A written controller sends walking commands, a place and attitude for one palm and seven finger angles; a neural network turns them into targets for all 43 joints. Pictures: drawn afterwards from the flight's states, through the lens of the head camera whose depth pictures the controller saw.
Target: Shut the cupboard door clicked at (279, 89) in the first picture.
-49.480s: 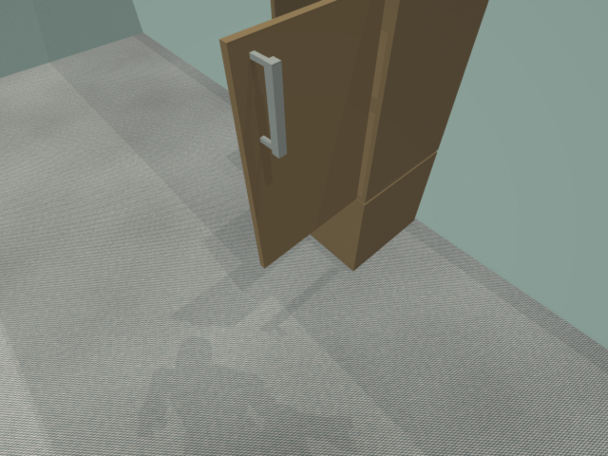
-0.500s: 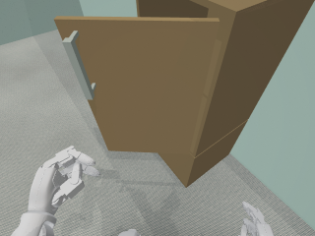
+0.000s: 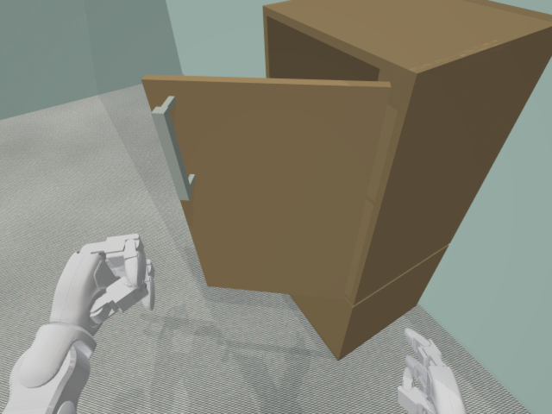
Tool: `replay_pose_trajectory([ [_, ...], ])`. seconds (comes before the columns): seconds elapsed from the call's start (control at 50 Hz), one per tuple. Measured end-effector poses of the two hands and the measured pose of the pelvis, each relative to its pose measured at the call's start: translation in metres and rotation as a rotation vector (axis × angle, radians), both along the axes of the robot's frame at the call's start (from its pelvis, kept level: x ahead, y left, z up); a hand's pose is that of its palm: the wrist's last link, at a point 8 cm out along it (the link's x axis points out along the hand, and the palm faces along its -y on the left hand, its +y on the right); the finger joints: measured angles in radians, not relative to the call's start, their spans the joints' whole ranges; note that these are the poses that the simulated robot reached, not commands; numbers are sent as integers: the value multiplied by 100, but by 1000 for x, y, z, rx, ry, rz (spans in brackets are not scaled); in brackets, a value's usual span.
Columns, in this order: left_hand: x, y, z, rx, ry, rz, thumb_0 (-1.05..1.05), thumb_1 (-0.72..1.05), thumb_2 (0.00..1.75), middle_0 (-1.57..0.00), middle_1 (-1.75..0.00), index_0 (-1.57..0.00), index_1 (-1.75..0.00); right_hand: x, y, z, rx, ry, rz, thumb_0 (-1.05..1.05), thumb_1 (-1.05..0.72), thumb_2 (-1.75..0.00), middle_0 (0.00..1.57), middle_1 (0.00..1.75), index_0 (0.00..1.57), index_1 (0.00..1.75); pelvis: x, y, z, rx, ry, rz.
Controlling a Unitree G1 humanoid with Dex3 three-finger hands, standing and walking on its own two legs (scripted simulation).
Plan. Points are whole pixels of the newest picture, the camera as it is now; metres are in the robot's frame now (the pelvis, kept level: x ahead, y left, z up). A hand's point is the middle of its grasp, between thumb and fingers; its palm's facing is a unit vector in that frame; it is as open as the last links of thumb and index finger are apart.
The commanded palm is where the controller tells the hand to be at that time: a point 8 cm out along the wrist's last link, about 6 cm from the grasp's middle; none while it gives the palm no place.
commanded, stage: raise the hand and make a fist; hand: left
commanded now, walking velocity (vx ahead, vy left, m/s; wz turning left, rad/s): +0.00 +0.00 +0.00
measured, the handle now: (178, 151) +0.48 +0.23 +0.15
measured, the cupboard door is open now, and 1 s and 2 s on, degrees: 51 51 51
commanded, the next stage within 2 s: bring the fist close to the handle in 0.48 s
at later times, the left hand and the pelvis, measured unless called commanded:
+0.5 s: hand (138, 281) +0.22 +0.19 +0.15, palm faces +0.04 -1.00 -0.06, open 3.1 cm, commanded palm +0.19 +0.24 +0.15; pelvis -0.01 +0.00 +0.01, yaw -1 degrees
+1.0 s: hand (165, 235) +0.29 +0.18 +0.15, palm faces +0.01 -1.00 -0.05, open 3.1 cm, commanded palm +0.26 +0.23 +0.15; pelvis +0.00 +0.00 +0.01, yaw -1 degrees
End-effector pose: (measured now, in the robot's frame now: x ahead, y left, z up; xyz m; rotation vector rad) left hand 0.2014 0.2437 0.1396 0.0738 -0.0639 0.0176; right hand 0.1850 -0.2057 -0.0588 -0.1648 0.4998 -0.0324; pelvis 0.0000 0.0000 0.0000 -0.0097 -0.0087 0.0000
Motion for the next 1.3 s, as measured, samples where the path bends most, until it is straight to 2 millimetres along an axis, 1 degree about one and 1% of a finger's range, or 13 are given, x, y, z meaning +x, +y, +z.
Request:
replay_pose_trajectory([
  [0.12, 7, 4, 17, -1, -17, -3, 2, 90, 90, -129, -149, -129, -149, -8, -9, 1, -10, 16, -19, 2, -90, -90, 20, 30, 20, 30, -2, -2, 5, 3, -22, -4],
  [0.16, 9, 4, 20, -6, -16, -4, 2, 90, 90, -129, -149, -129, -150, -10, -12, 3, -12, 17, -29, 2, -91, -90, 20, 30, 20, 30, -3, -2, 6, 4, -27, -6],
  [0.22, 8, 2, 19, -19, 1, -8, 2, 90, 90, -130, -150, -130, -150, -13, -17, 5, -14, 13, -44, 2, -91, -90, 20, 30, 20, 30, -4, -2, 7, 6, -32, -11],
  [0.28, 6, 0, 13, -28, 22, -6, 1, 90, 90, -130, -150, -130, -150, -16, -20, 7, -20, 10, -54, 2, -91, -90, 20, 30, 20, 30, -6, -2, 8, 6, -37, -14],
  [0.36, 1, -2, 10, -22, 24, 5, 2, 90, 90, -130, -150, -130, -150, -19, -22, 8, -29, 9, -56, 2, -91, -90, 20, 30, 20, 30, -8, -2, 9, 6, -45, -14],
  [0.5, -3, -1, 13, -10, 4, 16, 2, 90, 90, -130, -150, -130, -150, -24, -18, 7, -24, 12, -46, 2, -91, -90, 20, 30, 20, 30, -11, -2, 9, 4, -55, -9],
  [0.64, -1, 0, 11, -12, 26, 10, 2, 90, 90, -130, -150, -130, -150, -25, -12, 4, -13, 16, -39, 2, -91, -90, 20, 30, 20, 30, -12, -1, 10, 3, -54, -7],
  [0.7, 7, 0, 10, -16, 23, 15, 2, 90, 90, -130, -150, -130, -150, -25, -11, 2, -17, 25, -35, 2, -91, -90, 20, 30, 20, 30, -13, -1, 10, 3, -54, -2],
  [0.78, 25, 0, 11, -14, 16, 11, 2, 90, 90, -130, -150, -130, -150, -26, -12, 0, -23, 38, -38, 2, -91, -90, 20, 30, 20, 30, -12, -1, 10, 4, -49, -3],
  [0.94, 59, -9, 16, -24, 22, -20, 2, 90, 90, -130, -150, -130, -150, -26, -20, -1, -20, 53, -73, 2, -91, -90, 20, 30, 20, 30, -6, -1, 11, 10, -37, -18],
  [1.06, 76, -4, 13, -25, 42, 6, 2, 90, 90, -130, -150, -130, -150, -27, -28, -3, -29, 83, -96, 2, -91, -90, 20, 30, 20, 30, -1, -3, 11, 13, -28, -28],
  [1.14, 85, -2, 15, -23, 31, 15, 2, 90, 90, -130, -150, -130, -150, -27, -33, -5, -38, 102, -105, 2, -91, -90, 20, 30, 20, 30, 1, -3, 11, 13, -25, -27],
  [1.3, 107, -8, 15, -29, 44, -4, 2, 90, 90, -130, -150, -130, -150, -26, -37, -10, -45, 138, -118, 2, -91, -90, 20, 30, 20, 30, 3, -4, 10, 14, -12, -23],
])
